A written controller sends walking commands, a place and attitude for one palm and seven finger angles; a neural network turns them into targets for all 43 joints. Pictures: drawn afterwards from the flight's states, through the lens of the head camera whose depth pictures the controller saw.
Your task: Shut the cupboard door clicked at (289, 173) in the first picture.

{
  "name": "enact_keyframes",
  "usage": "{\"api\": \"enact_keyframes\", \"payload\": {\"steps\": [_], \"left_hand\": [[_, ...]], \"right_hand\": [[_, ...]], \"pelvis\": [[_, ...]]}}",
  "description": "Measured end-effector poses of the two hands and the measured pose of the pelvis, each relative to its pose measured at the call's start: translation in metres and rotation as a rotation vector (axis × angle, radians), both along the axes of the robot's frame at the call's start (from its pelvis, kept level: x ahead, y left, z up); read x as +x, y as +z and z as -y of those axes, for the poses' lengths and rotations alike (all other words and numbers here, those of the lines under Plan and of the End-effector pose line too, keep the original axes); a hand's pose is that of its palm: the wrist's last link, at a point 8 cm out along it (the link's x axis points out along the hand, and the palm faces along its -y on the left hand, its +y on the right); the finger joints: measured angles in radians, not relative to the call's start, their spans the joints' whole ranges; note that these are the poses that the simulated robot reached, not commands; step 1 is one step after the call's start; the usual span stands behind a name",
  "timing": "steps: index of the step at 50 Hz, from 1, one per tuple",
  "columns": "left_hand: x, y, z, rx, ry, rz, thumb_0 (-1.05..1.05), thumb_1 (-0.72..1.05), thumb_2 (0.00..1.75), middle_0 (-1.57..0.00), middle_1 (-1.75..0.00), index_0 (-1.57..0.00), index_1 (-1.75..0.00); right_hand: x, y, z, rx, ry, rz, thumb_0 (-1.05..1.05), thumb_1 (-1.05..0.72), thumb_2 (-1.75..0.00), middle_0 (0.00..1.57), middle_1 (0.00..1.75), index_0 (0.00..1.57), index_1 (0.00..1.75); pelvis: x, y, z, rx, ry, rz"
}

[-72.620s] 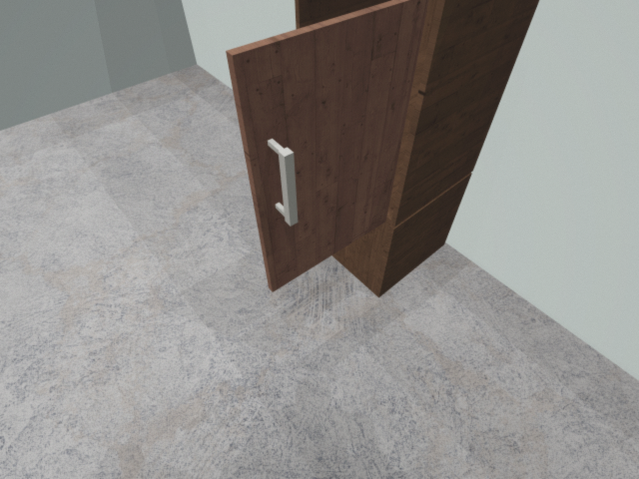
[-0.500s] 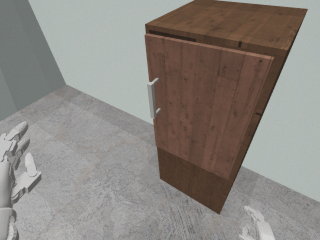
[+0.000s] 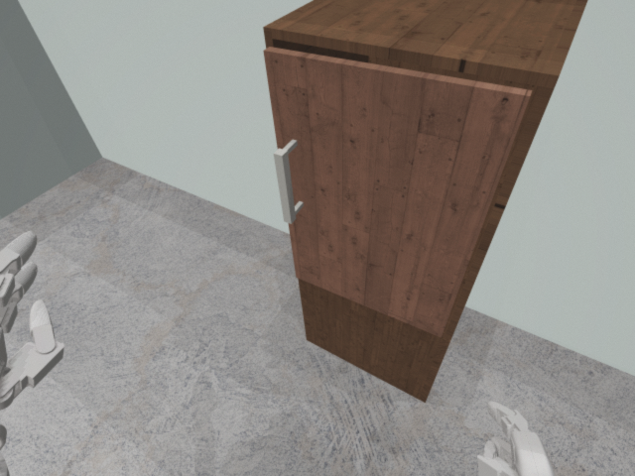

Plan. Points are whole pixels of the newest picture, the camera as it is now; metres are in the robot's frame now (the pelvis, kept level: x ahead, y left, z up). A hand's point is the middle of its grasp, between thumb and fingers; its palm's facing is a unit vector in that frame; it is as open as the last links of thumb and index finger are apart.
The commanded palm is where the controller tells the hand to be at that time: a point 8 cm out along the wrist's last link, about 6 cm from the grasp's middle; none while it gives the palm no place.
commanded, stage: step back with the hand held close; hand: left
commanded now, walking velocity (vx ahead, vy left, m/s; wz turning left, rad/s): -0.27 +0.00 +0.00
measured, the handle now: (290, 183) +0.63 +0.11 +0.01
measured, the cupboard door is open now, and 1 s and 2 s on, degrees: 2 2 2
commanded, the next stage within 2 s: stop stepping back and stand still in 1.06 s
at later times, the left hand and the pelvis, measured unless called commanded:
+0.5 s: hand out of the picture +0.11 +0.30 +0.16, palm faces +0.46 -0.74 -0.48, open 7.4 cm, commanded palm +0.05 +0.33 +0.18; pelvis -0.08 +0.02 -0.01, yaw +2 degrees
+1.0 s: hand out of the picture +0.04 +0.30 +0.17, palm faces +0.43 -0.80 -0.42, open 7.4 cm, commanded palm -0.02 +0.34 +0.18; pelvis -0.16 +0.03 -0.01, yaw +1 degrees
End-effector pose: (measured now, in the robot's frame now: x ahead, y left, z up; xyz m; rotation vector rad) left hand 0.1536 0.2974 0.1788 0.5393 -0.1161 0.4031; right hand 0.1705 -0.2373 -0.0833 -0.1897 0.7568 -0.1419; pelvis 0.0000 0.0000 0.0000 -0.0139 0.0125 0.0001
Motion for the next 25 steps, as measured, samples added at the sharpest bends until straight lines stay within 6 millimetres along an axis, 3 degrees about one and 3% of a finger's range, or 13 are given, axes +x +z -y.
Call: {"api": "enact_keyframes", "payload": {"steps": [10,25], "left_hand": [[-0.014,0.002,-0.021,0.030,-0.042,0.014,0.02,0.89,0.90,-0.21,-0.30,-0.21,-0.30],[-0.084,0.000,-0.035,0.070,0.008,0.104,0.02,0.89,0.90,-0.21,-0.30,-0.21,-0.30]], "right_hand": [[-0.034,0.008,-0.009,-0.033,-0.055,-0.008,0.01,-0.91,-0.90,0.20,0.30,0.20,0.30],[-0.090,-0.002,-0.029,-0.043,0.019,-0.010,0.01,-0.90,-0.90,0.20,0.30,0.20,0.30]], "pelvis": [[-0.026,-0.002,-0.018,-0.007,-0.015,-0.006],[-0.078,-0.011,-0.023,-0.026,0.029,0.004]]}}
